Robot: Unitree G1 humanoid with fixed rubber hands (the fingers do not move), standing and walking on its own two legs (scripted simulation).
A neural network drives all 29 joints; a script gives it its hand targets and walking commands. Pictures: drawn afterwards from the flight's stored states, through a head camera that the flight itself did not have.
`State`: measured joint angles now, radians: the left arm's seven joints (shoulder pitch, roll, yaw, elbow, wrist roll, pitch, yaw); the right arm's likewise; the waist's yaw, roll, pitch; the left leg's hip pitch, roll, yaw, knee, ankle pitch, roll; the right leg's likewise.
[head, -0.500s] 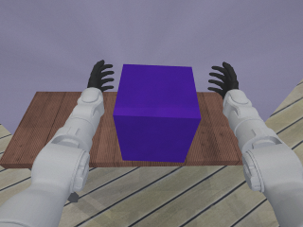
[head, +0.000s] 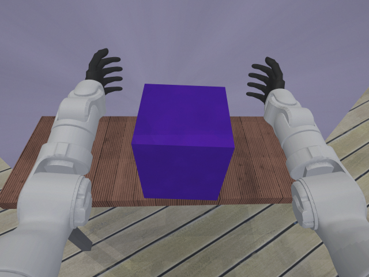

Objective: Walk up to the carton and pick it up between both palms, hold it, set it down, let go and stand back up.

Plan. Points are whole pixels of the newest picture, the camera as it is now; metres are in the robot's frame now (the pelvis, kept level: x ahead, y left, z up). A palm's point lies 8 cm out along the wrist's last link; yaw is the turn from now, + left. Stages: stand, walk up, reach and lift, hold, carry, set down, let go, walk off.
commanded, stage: set down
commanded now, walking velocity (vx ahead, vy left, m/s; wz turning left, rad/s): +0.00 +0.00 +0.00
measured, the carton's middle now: (182, 145) +0.44 +0.00 +0.00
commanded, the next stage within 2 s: none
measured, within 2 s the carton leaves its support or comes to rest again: neither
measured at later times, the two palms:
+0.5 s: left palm (97, 132) +0.39 +0.19 +0.11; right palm (270, 139) +0.37 -0.19 +0.10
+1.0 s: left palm (95, 176) +0.32 +0.20 +0.04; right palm (271, 181) +0.29 -0.19 +0.04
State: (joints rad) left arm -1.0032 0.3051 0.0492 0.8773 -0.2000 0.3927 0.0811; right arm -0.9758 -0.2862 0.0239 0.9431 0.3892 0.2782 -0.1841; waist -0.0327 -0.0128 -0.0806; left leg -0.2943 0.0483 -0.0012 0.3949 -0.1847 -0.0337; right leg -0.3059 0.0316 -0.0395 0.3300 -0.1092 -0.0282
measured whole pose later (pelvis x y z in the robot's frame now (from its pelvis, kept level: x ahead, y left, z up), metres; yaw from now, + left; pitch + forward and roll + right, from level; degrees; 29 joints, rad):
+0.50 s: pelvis +0.00 +0.01 +0.00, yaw -1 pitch +2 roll +0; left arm -0.53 0.23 0.06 0.36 -0.20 0.43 0.07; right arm -0.49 -0.22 -0.04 0.47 0.29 0.21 -0.14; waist -0.02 -0.01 0.01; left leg -0.23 0.03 0.01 0.41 -0.21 -0.02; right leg -0.26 0.02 -0.02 0.37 -0.14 -0.02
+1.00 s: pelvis +0.01 +0.00 +0.00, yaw -1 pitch -1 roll +0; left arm -0.19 0.19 0.03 0.32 -0.17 0.16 0.04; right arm -0.11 -0.14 -0.01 0.32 0.21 0.04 -0.12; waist 0.01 -0.02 0.03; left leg -0.15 0.03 0.02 0.37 -0.20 -0.03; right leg -0.21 0.02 0.00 0.37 -0.15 -0.03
